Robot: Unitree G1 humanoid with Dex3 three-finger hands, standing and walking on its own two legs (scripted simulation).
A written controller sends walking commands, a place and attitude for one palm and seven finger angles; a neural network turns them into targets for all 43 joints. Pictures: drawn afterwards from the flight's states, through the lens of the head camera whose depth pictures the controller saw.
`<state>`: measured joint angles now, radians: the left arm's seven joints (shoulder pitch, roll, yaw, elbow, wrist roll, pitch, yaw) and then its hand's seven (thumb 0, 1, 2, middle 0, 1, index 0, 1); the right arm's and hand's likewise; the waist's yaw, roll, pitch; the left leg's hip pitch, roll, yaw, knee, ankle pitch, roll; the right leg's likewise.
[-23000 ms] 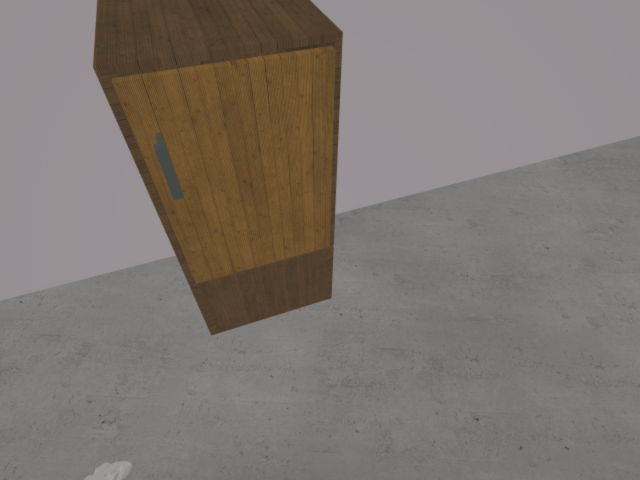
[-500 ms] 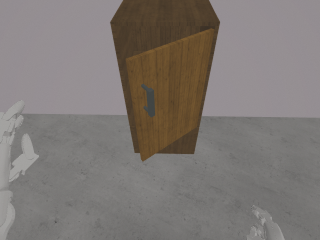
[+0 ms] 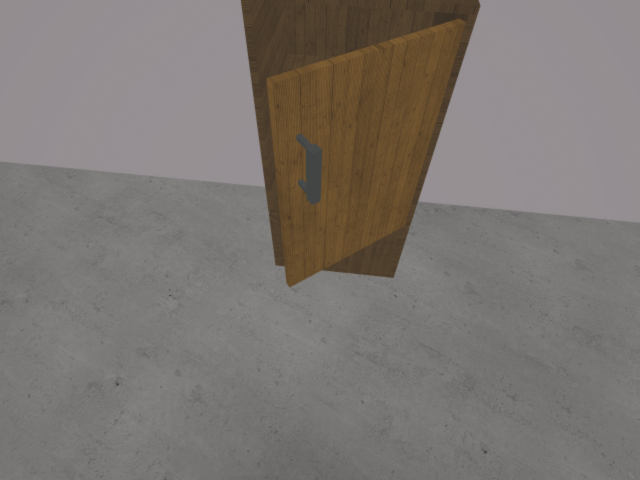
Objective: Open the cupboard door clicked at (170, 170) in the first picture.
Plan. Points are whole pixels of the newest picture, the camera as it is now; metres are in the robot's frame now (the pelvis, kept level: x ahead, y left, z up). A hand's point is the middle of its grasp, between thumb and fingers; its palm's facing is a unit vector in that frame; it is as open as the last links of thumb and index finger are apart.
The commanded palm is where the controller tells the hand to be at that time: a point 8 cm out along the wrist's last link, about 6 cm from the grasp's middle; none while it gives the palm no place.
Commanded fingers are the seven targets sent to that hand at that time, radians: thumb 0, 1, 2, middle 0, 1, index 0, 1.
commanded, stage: let the arm hang, fingers relaxed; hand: left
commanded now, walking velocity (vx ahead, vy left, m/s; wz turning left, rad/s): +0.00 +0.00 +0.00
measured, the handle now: (307, 169) +0.62 +0.06 -0.01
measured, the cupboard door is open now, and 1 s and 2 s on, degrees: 39 39 39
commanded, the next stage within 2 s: look to check the result in 0.54 s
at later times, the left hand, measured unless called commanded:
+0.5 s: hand out of the picture -0.02 +0.17 -0.17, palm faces +0.00 -0.99 -0.16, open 7.3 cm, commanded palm none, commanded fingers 0.00 0.90 0.90 -0.20 -0.30 -0.20 -0.30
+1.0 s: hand out of the picture -0.01 +0.17 -0.17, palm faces -0.01 -0.99 -0.16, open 7.3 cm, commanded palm none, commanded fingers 0.00 0.90 0.90 -0.20 -0.30 -0.20 -0.30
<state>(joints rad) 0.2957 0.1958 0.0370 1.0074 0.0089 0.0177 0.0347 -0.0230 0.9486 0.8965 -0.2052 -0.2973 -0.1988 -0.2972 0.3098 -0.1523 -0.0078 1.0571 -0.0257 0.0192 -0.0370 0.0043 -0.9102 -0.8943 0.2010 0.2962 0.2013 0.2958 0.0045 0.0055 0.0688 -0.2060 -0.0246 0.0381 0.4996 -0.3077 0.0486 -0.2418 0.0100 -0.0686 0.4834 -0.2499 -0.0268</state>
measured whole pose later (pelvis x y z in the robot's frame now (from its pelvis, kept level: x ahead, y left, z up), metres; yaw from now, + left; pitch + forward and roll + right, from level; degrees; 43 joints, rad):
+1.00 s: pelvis +0.00 +0.02 +0.01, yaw -2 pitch -1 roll +0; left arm 0.29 0.11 -0.01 1.16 0.01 0.00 0.04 0.01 0.92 0.90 -0.20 -0.30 -0.20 -0.30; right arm 0.31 -0.11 0.02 1.16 -0.02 -0.02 -0.05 0.00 -0.91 -0.89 0.20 0.30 0.20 0.30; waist 0.00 0.00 0.04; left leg -0.11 -0.05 0.08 0.37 -0.25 0.07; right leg -0.18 -0.01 -0.02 0.41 -0.21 0.00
